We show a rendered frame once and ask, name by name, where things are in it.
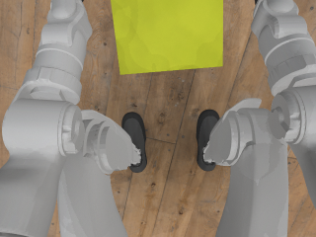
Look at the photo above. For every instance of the carton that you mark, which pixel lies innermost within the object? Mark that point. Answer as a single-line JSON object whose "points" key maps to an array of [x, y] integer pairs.
{"points": [[168, 35]]}

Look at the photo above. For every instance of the left robot thigh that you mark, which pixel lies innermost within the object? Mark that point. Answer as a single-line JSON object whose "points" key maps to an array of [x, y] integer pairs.
{"points": [[85, 201]]}

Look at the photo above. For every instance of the robot left upper arm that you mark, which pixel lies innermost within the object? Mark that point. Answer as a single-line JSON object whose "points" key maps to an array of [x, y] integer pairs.
{"points": [[39, 135]]}

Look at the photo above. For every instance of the right robot forearm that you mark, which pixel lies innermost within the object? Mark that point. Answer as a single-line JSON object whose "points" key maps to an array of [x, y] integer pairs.
{"points": [[288, 50]]}

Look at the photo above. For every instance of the left robot forearm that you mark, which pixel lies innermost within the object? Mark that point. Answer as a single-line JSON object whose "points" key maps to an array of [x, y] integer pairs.
{"points": [[60, 56]]}

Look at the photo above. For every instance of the right robot foot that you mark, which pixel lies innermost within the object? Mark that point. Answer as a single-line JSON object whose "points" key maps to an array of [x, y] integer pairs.
{"points": [[205, 123]]}

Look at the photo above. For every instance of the robot right upper arm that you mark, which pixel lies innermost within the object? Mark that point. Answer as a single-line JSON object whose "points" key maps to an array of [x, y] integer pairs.
{"points": [[293, 120]]}

